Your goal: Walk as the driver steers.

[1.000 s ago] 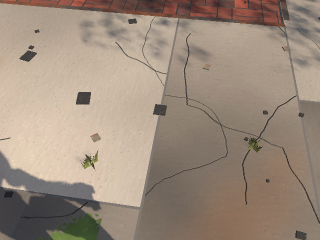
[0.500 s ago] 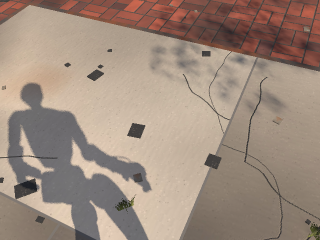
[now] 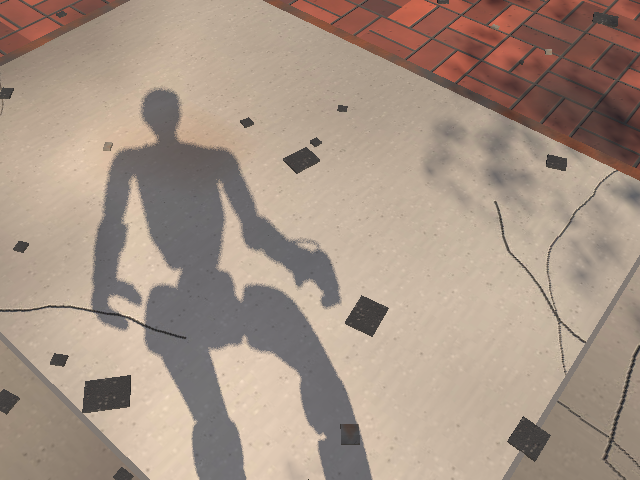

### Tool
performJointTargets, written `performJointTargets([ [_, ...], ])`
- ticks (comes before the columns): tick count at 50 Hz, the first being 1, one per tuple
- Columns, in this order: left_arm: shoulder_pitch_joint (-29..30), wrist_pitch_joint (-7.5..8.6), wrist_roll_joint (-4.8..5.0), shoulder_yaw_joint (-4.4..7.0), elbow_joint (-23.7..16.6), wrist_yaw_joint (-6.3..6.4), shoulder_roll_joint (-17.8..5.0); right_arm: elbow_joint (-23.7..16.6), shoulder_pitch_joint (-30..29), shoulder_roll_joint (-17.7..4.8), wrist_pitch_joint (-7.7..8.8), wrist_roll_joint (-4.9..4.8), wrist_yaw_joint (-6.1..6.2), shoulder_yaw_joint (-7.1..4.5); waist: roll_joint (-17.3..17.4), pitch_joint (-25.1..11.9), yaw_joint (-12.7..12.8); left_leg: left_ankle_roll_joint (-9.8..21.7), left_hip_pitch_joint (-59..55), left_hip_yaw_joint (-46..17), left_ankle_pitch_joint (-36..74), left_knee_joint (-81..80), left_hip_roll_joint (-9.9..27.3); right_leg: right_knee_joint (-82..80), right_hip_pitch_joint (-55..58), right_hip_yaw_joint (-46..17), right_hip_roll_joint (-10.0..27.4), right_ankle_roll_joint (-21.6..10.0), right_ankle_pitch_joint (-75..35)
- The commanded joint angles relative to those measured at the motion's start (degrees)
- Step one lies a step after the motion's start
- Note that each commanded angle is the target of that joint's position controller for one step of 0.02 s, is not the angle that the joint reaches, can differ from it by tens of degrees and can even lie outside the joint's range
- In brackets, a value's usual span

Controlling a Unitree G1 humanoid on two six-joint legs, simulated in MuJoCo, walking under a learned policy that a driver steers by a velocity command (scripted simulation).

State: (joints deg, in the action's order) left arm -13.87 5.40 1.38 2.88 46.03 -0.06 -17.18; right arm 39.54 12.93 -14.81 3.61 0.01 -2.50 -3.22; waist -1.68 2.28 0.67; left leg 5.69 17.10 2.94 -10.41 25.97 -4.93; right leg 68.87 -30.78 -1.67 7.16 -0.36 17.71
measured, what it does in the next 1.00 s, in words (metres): walks ahead, turning right: right foot, then left foot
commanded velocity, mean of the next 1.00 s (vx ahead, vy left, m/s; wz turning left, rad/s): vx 0.46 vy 0.00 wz -0.36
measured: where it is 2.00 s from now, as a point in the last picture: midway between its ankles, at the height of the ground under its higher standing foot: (393, 409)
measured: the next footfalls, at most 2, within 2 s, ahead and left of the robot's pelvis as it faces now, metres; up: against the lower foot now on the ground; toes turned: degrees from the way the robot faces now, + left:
right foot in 0.40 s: +0.38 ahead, -0.17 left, +0.00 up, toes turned -13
left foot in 0.88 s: +0.70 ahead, -0.07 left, +0.00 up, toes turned -28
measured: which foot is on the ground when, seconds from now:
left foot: down 0.00-0.42, up 0.44-0.86, down 0.88-1.00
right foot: up 0.00-0.38, down 0.40-0.90, up 0.92-1.00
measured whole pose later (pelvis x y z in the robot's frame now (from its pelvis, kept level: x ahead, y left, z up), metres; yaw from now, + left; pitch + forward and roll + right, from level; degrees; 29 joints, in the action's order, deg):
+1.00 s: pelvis +0.54 -0.10 -0.01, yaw -26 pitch +2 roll +0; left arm -16.1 1.1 -0.2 2.6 40.7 0.9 -16.7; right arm 40.7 7.7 -14.9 5.2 0.2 -1.7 -2.0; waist -1.4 1.6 0.5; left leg 2.1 23.6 -1.4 -7.0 28.5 -3.1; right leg 66.3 -22.3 -5.6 -3.6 1.9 29.7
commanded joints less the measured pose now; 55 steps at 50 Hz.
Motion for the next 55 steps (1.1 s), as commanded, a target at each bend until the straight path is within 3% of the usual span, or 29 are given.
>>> performJointTargets([
  [1, -5.00, -1.43, -0.21, 1.40, -1.38, 0.35, -4.37, -1.96, -0.28, -6.64, 2.66, 0.42, 0.22, -1.89, 3.96, -4.86, 1.32, 9.31, -6.14, -12.24, 19.30, -15.21, 16.75, -2.21, -4.70, -2.49, 2.86, 0.73, -6.22],
  [4, -0.46, -1.72, -0.18, 1.36, -2.62, 0.52, -3.48, 0.35, 1.89, -6.70, 2.92, 0.88, 1.09, -1.99, 3.92, -1.87, -0.35, 7.29, -7.81, -6.53, 21.31, -16.77, 15.68, -9.39, -10.06, -4.39, 1.41, 1.39, -14.48],
  [8, 4.32, -0.98, -0.08, 1.08, -3.84, -0.54, -2.31, 1.82, 2.37, -7.31, 2.87, 0.71, 1.97, -1.86, 4.37, -0.26, -2.47, 3.98, -11.15, -1.06, 18.90, -18.23, 15.01, -22.98, -9.82, -3.47, -1.29, 0.39, -26.14],
  [14, 12.47, -0.66, -0.27, 0.02, -8.73, -2.99, -0.44, 5.33, 6.49, -8.60, 1.07, 0.01, 2.91, -2.32, 3.50, 2.92, -5.73, 3.48, -23.94, 1.89, 25.66, -14.88, 19.51, -32.17, -15.75, 0.77, -2.53, -1.92, -20.85],
  [17, 11.37, -0.86, -0.22, 0.55, -10.76, -4.05, -1.59, 5.02, 4.83, -10.60, -0.34, -0.30, 3.76, -2.74, 5.76, 0.01, -3.37, 2.01, -26.01, 4.36, 46.49, -7.01, 19.98, -33.32, -9.48, 5.94, -6.13, -4.53, -11.92],
  [19, 2.63, -1.35, -0.23, 2.29, -9.83, -3.87, -4.97, 4.57, 3.73, -12.27, -1.12, -0.36, 4.50, -3.03, 7.96, -6.11, 1.87, 0.52, -24.05, 5.98, 61.49, 6.56, 19.11, -33.44, 4.12, 8.50, -10.46, -7.36, -7.86],
  [20, -6.37, -1.44, -0.22, 4.00, -8.07, -3.12, -8.21, 4.13, 2.55, -12.19, -1.06, -0.70, 4.74, -2.80, 6.08, -10.64, 7.12, -1.44, -16.91, 7.26, 55.74, 19.54, 16.72, -38.34, 18.82, 6.30, -11.23, -9.87, -12.57],
  [21, -13.05, -2.08, -0.29, 5.31, -7.02, -1.71, -13.61, 2.82, 4.64, -7.98, -0.01, 0.92, 4.55, -1.22, -4.16, -16.66, 7.80, -3.62, -1.32, 7.44, 23.46, 38.61, 12.06, -38.24, 36.47, -11.22, 0.61, -14.14, -17.31],
  [22, -11.12, -1.32, -0.44, 5.27, -8.44, -1.94, -15.56, 0.41, 9.44, -2.61, 2.10, 1.04, 3.10, 0.73, -14.43, -24.23, 2.14, -6.38, 21.52, -2.99, -23.09, 56.90, -0.73, -46.42, 53.89, -45.50, 13.09, -26.71, -10.08],
  [23, -12.06, -1.29, -0.56, 4.17, -8.47, -1.92, -10.49, 0.10, 3.10, -8.47, 4.14, -0.73, 1.91, -0.50, -5.92, -23.80, 6.67, -4.80, 27.56, -11.49, -20.21, 58.44, 3.45, -49.76, 54.06, -42.35, 11.16, -23.40, -5.63],
  [24, -9.37, -1.19, -0.59, 3.51, -8.80, -1.73, -8.12, -1.80, -1.28, -9.16, 4.96, -2.20, 1.45, -0.52, -2.70, -15.24, 5.81, -3.78, 29.47, -10.26, -15.27, 54.56, 5.84, -50.42, 46.39, -33.18, 9.10, -20.55, -7.38],
  [25, -5.41, -1.16, -0.36, 3.16, -9.54, -1.81, -7.28, -1.83, -2.34, -8.09, 5.13, -1.29, 1.76, -0.31, 3.93, -9.54, 2.71, -3.91, 27.39, -9.22, -11.96, 48.66, 8.32, -51.25, 36.77, -27.02, 6.52, -18.55, -12.89],
  [26, -2.19, -1.21, -0.41, 2.61, -10.48, -1.69, -5.53, -1.57, -2.46, -8.72, 4.68, 0.06, 2.16, -0.85, 4.42, -6.85, 0.81, -4.67, 24.16, -8.65, -9.99, 43.78, 9.92, -52.32, 30.26, -22.80, 4.49, -17.58, -18.29],
  [27, -0.67, -1.32, -1.01, 2.31, -11.42, -1.47, -5.12, -1.63, -1.18, -8.61, 3.89, 0.43, 2.13, -1.09, 2.57, -5.76, -0.96, -5.40, 20.81, -8.62, -8.76, 42.13, 10.66, -53.84, 25.48, -20.88, 3.09, -17.55, -20.95],
  [30, -0.43, -1.02, -0.86, 2.74, -11.20, -0.70, -6.69, -1.78, -0.18, -6.77, 2.18, 1.07, 2.67, -0.75, 0.57, -4.40, -2.25, -8.52, 18.48, -6.56, -5.60, 34.83, 10.66, -55.65, 18.07, -16.18, 1.00, -17.77, -27.35],
  [33, -2.23, -1.50, -0.37, 3.14, -10.22, 0.30, -8.08, -3.45, -6.75, -4.89, 1.88, 1.16, 2.95, 0.06, -1.20, -3.11, -0.08, -10.10, 16.89, -5.35, 5.22, 21.57, 8.80, -55.06, 14.65, -12.02, -2.48, -15.06, -25.21],
  [36, -4.89, -2.23, -0.04, 3.23, -9.25, 0.69, -8.36, -4.61, -12.65, -4.37, 2.41, 0.42, 2.34, 0.37, -3.17, -3.64, 2.85, -10.08, 12.57, -4.93, 14.00, 9.99, 5.70, -53.14, 14.83, -12.64, -3.62, -12.63, -19.03],
  [39, -6.82, -2.73, 0.33, 3.26, -8.41, 0.82, -8.16, -5.59, -14.99, -6.29, 3.21, -0.27, 1.63, -0.33, -4.07, -3.80, 3.44, -8.98, 11.37, -6.87, 12.60, 4.50, 4.65, -49.60, 19.43, -18.15, -1.42, -11.81, -14.39],
  [41, -6.66, -3.11, -0.31, 2.98, -7.76, 1.22, -7.17, -4.78, -12.72, -7.55, 3.84, 0.39, 1.14, -0.92, -5.55, -4.03, 2.51, -6.87, 10.62, -6.24, 11.36, 2.18, 4.80, -45.07, 24.38, -19.11, 0.35, -10.34, -20.60],
  [43, -5.00, -3.31, -0.75, 2.39, -8.02, 1.39, -5.39, -3.04, -6.59, -8.17, 4.64, 1.72, 1.16, -1.52, -5.92, -6.94, -0.73, -3.52, 1.79, -3.97, 17.02, -2.41, 4.45, -36.75, 26.14, -16.66, -2.53, -7.22, -33.18],
  [44, -4.54, -3.07, -1.59, 1.51, -9.32, 1.39, -3.21, -2.66, -1.20, -10.52, 4.99, 2.75, 1.30, -1.89, -2.86, -13.59, -2.85, -0.07, -10.27, -9.44, 32.49, 0.91, 11.13, -26.27, 22.24, -13.87, -5.56, -4.61, -28.69],
  [45, -12.85, -2.58, -1.74, 0.55, -8.50, 1.46, -1.04, -1.51, 4.28, -13.49, 4.46, 3.70, 1.39, -2.47, 10.79, -21.64, -1.63, 10.68, -29.47, -26.16, 49.13, 3.87, 23.41, -6.90, 7.30, -9.20, -12.57, -0.07, -3.24],
  [46, -18.31, -2.37, -1.40, 0.53, -6.96, 1.03, -3.04, 1.07, 6.95, -11.69, 3.51, 1.21, 0.75, -2.34, 19.17, -25.79, -0.63, 16.50, -33.16, -40.96, 41.31, -0.53, 29.22, 2.76, -0.70, -8.37, -13.48, 2.22, 19.88],
  [47, -13.37, -2.86, -0.89, 1.53, -7.23, 0.88, -7.34, -0.46, 3.83, -9.66, 2.75, -0.73, 0.71, -1.75, 11.99, -19.04, -1.87, 13.96, -27.81, -38.35, 28.83, -2.60, 26.50, 6.91, -4.67, -8.53, -10.02, 2.88, 17.82],
  [49, -2.12, -3.88, -1.89, 1.78, -9.85, 1.23, -7.52, -2.08, -2.70, -6.78, 1.35, -0.42, 0.80, -0.32, 3.80, -8.66, -2.04, 9.78, -13.96, -27.82, 25.08, -4.72, 20.60, 2.61, -5.92, -4.94, -6.66, 3.37, 12.22],
  [50, -0.66, -4.15, -2.40, 1.81, -10.67, 1.41, -6.58, -2.15, -3.91, -6.76, 0.93, -0.29, 1.00, -0.24, 3.74, -6.88, -0.85, 8.49, -9.17, -25.00, 26.81, -5.61, 18.41, -2.45, -3.48, -4.57, -5.32, 3.30, 10.37],
  [51, -1.17, -4.34, -2.22, 1.41, -10.85, 1.56, -4.79, -1.98, -4.47, -7.93, 0.41, 0.08, 1.19, -0.66, 5.78, -6.13, 0.32, 7.43, -5.72, -22.49, 28.83, -6.16, 16.00, -7.69, -0.19, -3.37, -5.43, 3.40, 9.76],
  [53, -2.38, -4.40, -2.00, 0.84, -10.34, 2.18, -2.68, -1.73, -3.94, -10.25, -0.38, 0.60, 1.66, -1.67, 9.04, -8.04, 0.75, 8.09, -3.97, -19.83, 35.36, -6.09, 14.21, -14.17, 3.92, -1.28, -7.36, 4.38, 9.21],
  [55, -2.18, -4.68, -1.86, 0.84, -9.92, 2.62, -2.84, -1.63, -3.26, -11.54, -1.21, 0.01, 2.30, -2.39, 9.02, -10.96, 0.63, 8.60, -4.18, -20.43, 32.90, -5.95, 14.53, -18.38, 6.32, -1.71, -8.06, 4.78, 5.66],
])
Keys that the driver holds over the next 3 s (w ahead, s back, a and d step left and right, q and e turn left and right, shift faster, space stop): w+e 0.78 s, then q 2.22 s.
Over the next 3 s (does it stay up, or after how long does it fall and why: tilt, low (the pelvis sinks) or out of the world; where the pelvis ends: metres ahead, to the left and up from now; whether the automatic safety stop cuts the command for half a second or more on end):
stays up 0.57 -0.08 0.01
